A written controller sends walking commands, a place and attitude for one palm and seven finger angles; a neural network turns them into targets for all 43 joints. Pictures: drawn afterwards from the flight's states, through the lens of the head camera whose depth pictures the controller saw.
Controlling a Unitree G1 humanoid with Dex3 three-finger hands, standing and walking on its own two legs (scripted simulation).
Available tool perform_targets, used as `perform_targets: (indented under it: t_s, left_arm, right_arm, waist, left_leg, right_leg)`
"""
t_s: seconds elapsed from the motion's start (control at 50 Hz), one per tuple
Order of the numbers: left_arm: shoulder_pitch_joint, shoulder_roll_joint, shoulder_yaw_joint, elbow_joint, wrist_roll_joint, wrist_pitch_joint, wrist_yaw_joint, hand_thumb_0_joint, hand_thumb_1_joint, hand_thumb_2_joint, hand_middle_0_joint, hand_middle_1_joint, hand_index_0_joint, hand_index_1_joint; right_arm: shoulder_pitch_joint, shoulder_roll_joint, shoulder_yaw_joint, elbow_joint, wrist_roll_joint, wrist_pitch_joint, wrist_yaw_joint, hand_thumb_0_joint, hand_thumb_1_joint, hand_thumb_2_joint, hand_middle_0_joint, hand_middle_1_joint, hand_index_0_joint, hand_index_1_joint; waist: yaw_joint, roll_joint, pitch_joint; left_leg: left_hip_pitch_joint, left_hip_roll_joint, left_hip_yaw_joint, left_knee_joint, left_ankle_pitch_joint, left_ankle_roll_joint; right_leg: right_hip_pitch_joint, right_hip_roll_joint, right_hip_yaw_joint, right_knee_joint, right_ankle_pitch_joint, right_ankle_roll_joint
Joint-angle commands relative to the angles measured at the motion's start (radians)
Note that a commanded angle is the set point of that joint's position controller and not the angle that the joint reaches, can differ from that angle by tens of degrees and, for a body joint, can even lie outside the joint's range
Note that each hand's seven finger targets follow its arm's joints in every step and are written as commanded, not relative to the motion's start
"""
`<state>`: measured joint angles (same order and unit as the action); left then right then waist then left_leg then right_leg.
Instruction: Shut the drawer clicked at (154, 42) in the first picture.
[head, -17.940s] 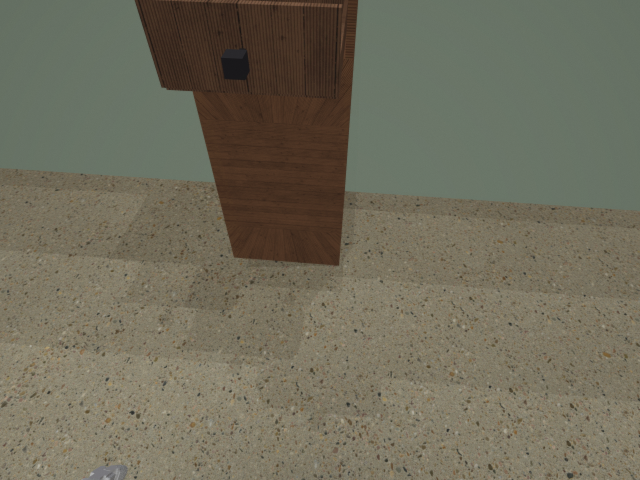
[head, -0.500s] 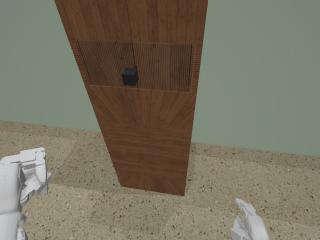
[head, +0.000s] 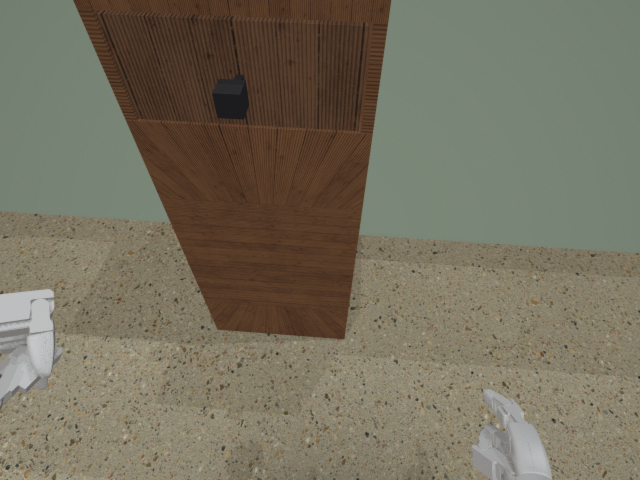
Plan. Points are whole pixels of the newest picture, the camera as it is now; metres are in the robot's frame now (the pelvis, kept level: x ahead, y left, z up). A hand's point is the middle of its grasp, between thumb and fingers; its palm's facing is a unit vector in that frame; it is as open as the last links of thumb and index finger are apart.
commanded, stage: step back with the hand held close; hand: left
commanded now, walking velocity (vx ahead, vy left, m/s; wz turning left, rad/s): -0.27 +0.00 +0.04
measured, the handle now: (234, 91) +0.61 +0.17 +0.16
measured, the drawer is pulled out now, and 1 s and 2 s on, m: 0.00 0.00 0.00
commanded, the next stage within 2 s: stop stepping back and stand still in 0.82 s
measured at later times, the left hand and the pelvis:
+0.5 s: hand out of the picture +0.11 +0.24 +0.16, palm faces +0.33 -0.82 -0.46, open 3.2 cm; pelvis -0.07 +0.00 -0.01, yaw +2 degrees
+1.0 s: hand out of the picture +0.02 +0.24 +0.18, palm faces +0.28 -0.86 -0.44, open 3.2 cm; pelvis -0.18 +0.01 +0.00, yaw -2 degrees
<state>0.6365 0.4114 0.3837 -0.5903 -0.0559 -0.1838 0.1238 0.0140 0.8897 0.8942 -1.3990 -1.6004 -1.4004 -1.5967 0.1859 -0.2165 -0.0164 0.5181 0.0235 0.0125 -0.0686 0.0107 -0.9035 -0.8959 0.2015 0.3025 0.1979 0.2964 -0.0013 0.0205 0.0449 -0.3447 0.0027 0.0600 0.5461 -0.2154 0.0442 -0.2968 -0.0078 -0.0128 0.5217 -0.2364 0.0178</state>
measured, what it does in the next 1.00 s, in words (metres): walks backwards: right foot, then right foot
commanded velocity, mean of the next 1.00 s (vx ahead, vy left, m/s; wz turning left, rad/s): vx -0.31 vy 0.00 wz -0.01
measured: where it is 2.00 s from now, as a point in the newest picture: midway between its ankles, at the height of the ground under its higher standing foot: outside the picture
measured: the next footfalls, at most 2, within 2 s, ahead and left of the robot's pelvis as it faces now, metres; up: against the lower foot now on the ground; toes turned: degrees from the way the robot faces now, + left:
right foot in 0.32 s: -0.02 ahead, -0.12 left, +0.00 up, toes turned +6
right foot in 1.00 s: -0.21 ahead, -0.07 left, +0.00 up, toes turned -2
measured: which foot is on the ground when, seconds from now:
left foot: down 0.00-1.00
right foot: down 0.00-0.20, up 0.22-0.30, down 0.32-0.66, up 0.68-0.98, down 1.00-1.00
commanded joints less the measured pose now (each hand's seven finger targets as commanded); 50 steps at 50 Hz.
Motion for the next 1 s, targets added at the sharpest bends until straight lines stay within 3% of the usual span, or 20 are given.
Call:
perform_targets:
  t_s: [0.0,0.1,0.14,0.18,0.28,0.32,0.38,0.44,0.5,0.54,0.58,0.62,0.64,0.66,0.68,0.72,0.84,0.92,0.94,0.98]
  left_arm:
    - [0.004,0.130,0.105,-0.181,0.002,-0.077,0.034,0.000,0.900,0.900,-1.400,-1.600,-1.400,-1.600]
    - [-0.025,0.143,0.101,-0.196,0.009,-0.105,0.052,0.000,0.900,0.900,-1.400,-1.600,-1.400,-1.600]
    - [-0.036,0.166,0.124,-0.222,0.013,-0.115,0.054,0.000,0.900,0.900,-1.400,-1.600,-1.400,-1.600]
    - [-0.021,0.136,0.122,-0.216,0.025,-0.124,0.050,0.000,0.900,0.900,-1.400,-1.600,-1.400,-1.600]
    - [0.020,0.124,0.128,-0.180,0.019,-0.144,0.028,0.000,0.900,0.900,-1.400,-1.600,-1.400,-1.600]
    - [-0.008,0.120,0.106,-0.217,0.007,-0.155,0.018,0.000,0.900,0.900,-1.400,-1.600,-1.400,-1.600]
    - [-0.028,0.135,0.092,-0.247,-0.003,-0.156,0.016,0.000,0.900,0.900,-1.400,-1.600,-1.400,-1.600]
    - [0.016,0.181,0.145,-0.221,-0.011,-0.148,0.018,0.000,0.900,0.900,-1.400,-1.600,-1.400,-1.600]
    - [-0.019,0.169,0.119,-0.196,-0.012,-0.155,0.027,0.000,0.900,0.900,-1.400,-1.600,-1.400,-1.600]
    - [-0.058,0.189,0.141,-0.193,-0.004,-0.153,0.042,0.000,0.900,0.900,-1.400,-1.600,-1.400,-1.600]
    - [-0.062,0.157,0.110,-0.162,-0.001,-0.138,0.039,0.000,0.900,0.900,-1.400,-1.600,-1.400,-1.600]
    - [-0.078,0.171,0.116,-0.192,0.000,-0.149,0.031,0.000,0.900,0.900,-1.400,-1.600,-1.400,-1.600]
    - [-0.061,0.197,0.129,-0.206,0.004,-0.168,0.021,0.000,0.900,0.900,-1.400,-1.600,-1.400,-1.600]
    - [-0.035,0.169,0.131,-0.195,0.003,-0.173,0.013,0.000,0.900,0.900,-1.400,-1.600,-1.400,-1.600]
    - [-0.049,0.166,0.138,-0.226,0.004,-0.171,0.015,0.000,0.900,0.900,-1.400,-1.600,-1.400,-1.600]
    - [-0.029,0.136,0.109,-0.243,-0.006,-0.164,0.024,0.000,0.900,0.900,-1.400,-1.600,-1.400,-1.600]
    - [-0.016,0.151,0.084,-0.297,-0.016,-0.137,0.034,0.000,0.900,0.900,-1.400,-1.600,-1.400,-1.600]
    - [0.002,0.178,0.112,-0.250,-0.038,-0.137,0.021,0.000,0.900,0.900,-1.400,-1.600,-1.400,-1.600]
    - [0.028,0.212,0.140,-0.261,-0.035,-0.134,0.017,0.000,0.900,0.900,-1.400,-1.600,-1.400,-1.600]
    - [0.022,0.243,0.169,-0.260,-0.042,-0.133,0.020,0.000,0.900,0.900,-1.400,-1.600,-1.400,-1.600]
  right_arm:
    - [-0.065,-0.123,-0.046,-0.147,-0.008,-0.073,-0.007,0.000,-0.900,-0.900,0.200,0.300,0.200,0.300]
    - [-0.055,-0.123,-0.042,-0.131,-0.014,-0.091,-0.011,0.000,-0.900,-0.900,0.200,0.300,0.200,0.300]
    - [-0.071,-0.136,-0.041,-0.138,-0.017,-0.103,-0.018,0.000,-0.900,-0.900,0.200,0.300,0.200,0.300]
    - [-0.074,-0.141,-0.036,-0.146,-0.016,-0.119,-0.021,0.000,-0.900,-0.900,0.200,0.300,0.200,0.300]
    - [-0.062,-0.132,-0.041,-0.124,-0.028,-0.157,-0.009,0.000,-0.900,-0.900,0.200,0.300,0.200,0.300]
    - [-0.055,-0.131,-0.037,-0.106,-0.026,-0.164,0.000,0.000,-0.900,-0.900,0.200,0.300,0.200,0.300]
    - [-0.042,-0.125,-0.046,-0.092,-0.019,-0.161,0.008,0.000,-0.900,-0.900,0.200,0.300,0.200,0.300]
    - [-0.074,-0.118,-0.052,-0.103,-0.020,-0.139,0.007,0.000,-0.900,-0.900,0.200,0.300,0.200,0.300]
    - [-0.071,-0.105,-0.054,-0.094,-0.017,-0.120,0.007,0.000,-0.900,-0.900,0.200,0.300,0.200,0.300]
    - [-0.071,-0.095,-0.055,-0.074,-0.026,-0.107,0.006,0.000,-0.900,-0.900,0.200,0.300,0.200,0.300]
    - [-0.074,-0.083,-0.042,-0.078,-0.023,-0.096,0.002,0.000,-0.900,-0.900,0.200,0.300,0.200,0.300]
    - [-0.082,-0.124,-0.048,-0.092,-0.019,-0.102,-0.007,0.000,-0.900,-0.900,0.200,0.300,0.200,0.300]
    - [-0.100,-0.138,-0.051,-0.107,-0.015,-0.120,-0.007,0.000,-0.900,-0.900,0.200,0.300,0.200,0.300]
    - [-0.085,-0.138,-0.054,-0.115,-0.033,-0.139,-0.005,0.000,-0.900,-0.900,0.200,0.300,0.200,0.300]
    - [-0.075,-0.129,-0.055,-0.107,-0.048,-0.154,-0.001,0.000,-0.900,-0.900,0.200,0.300,0.200,0.300]
    - [-0.054,-0.117,-0.060,-0.077,-0.047,-0.178,0.011,0.000,-0.900,-0.900,0.200,0.300,0.200,0.300]
    - [-0.049,-0.103,-0.042,-0.040,-0.051,-0.207,0.025,0.000,-0.900,-0.900,0.200,0.300,0.200,0.300]
    - [-0.019,-0.095,-0.037,-0.031,-0.063,-0.182,0.026,0.000,-0.900,-0.900,0.200,0.300,0.200,0.300]
    - [-0.013,-0.097,-0.037,-0.042,-0.059,-0.170,0.028,0.000,-0.900,-0.900,0.200,0.300,0.200,0.300]
    - [-0.046,-0.094,-0.027,-0.057,-0.042,-0.139,0.024,0.000,-0.900,-0.900,0.200,0.300,0.200,0.300]
  waist:
    - [-0.004,-0.035,-0.115]
    - [-0.017,-0.024,-0.088]
    - [-0.012,0.077,-0.079]
    - [0.004,0.204,-0.103]
    - [0.009,0.121,-0.098]
    - [0.004,0.089,-0.127]
    - [-0.002,0.005,-0.279]
    - [-0.004,-0.006,-0.237]
    - [-0.020,-0.080,-0.111]
    - [-0.028,-0.115,-0.095]
    - [-0.031,-0.111,-0.051]
    - [-0.019,0.067,-0.051]
    - [-0.010,0.225,-0.111]
    - [-0.003,0.297,-0.150]
    - [-0.003,0.262,-0.157]
    - [0.008,0.093,-0.183]
    - [0.007,0.232,-0.247]
    - [0.008,0.216,-0.261]
    - [0.010,0.185,-0.268]
    - [0.003,-0.051,-0.178]
  left_leg:
    - [-0.065,0.066,-0.121,-0.091,-0.128,0.005]
    - [0.007,0.052,-0.138,-0.077,-0.187,-0.006]
    - [-0.072,0.098,-0.193,-0.212,-0.243,0.008]
    - [-0.276,0.202,-0.315,-0.375,-0.385,0.058]
    - [-0.292,0.204,-0.296,-0.291,-0.269,0.083]
    - [-0.140,0.161,-0.243,-0.206,-0.061,0.055]
    - [0.133,0.117,-0.152,-0.075,0.262,0.007]
    - [0.112,0.091,-0.132,-0.060,0.050,-0.003]
    - [0.138,-0.003,-0.098,0.148,-0.143,-0.052]
    - [0.176,-0.024,-0.099,0.262,-0.105,-0.061]
    - [0.108,0.003,-0.130,0.077,-0.063,-0.049]
    - [0.006,0.102,-0.248,-0.192,0.142,-0.004]
    - [-0.105,0.221,-0.360,-0.359,-0.051,0.036]
    - [-0.235,0.307,-0.508,-0.488,-0.296,0.092]
    - [-0.257,0.349,-0.535,-0.494,-0.366,0.124]
    - [-0.024,0.289,-0.401,-0.383,-0.147,0.113]
    - [0.164,0.208,-0.263,-0.445,-0.105,0.033]
    - [0.184,0.169,-0.183,-0.422,-0.053,-0.070]
    - [0.210,0.099,-0.112,-0.341,-0.022,-0.094]
    - [0.325,-0.005,-0.038,0.103,-0.049,-0.086]
  right_leg:
    - [0.056,-0.076,0.132,-0.128,0.003,-0.038]
    - [-0.082,-0.080,0.116,-0.203,-0.195,-0.046]
    - [-0.004,-0.010,0.056,-0.130,-0.187,-0.016]
    - [0.226,0.063,0.004,0.130,-0.058,0.002]
    - [0.239,0.063,0.060,0.100,-0.017,-0.008]
    - [0.157,0.041,0.086,0.005,0.106,-0.016]
    - [0.061,0.005,0.108,-0.037,0.262,-0.004]
    - [-0.019,-0.020,0.151,-0.110,0.113,-0.018]
    - [-0.280,-0.149,0.262,-0.292,-0.230,-0.101]
    - [-0.366,-0.210,0.281,-0.314,-0.166,-0.140]
    - [-0.257,-0.151,0.194,-0.227,-0.028,-0.104]
    - [-0.092,0.041,0.074,-0.077,0.029,-0.016]
    - [0.076,0.106,0.021,0.127,-0.077,-0.001]
    - [0.168,0.144,0.047,0.359,-0.223,-0.003]
    - [0.132,0.131,0.097,0.512,-0.250,-0.010]
    - [-0.046,0.100,0.093,0.492,-0.259,-0.015]
    - [0.007,0.116,-0.025,0.219,-0.328,-0.026]
    - [0.159,0.106,-0.068,-0.165,-0.237,-0.061]
    - [0.169,0.081,-0.059,-0.280,-0.174,-0.069]
    - [-0.178,-0.157,0.093,-0.417,-0.162,-0.121]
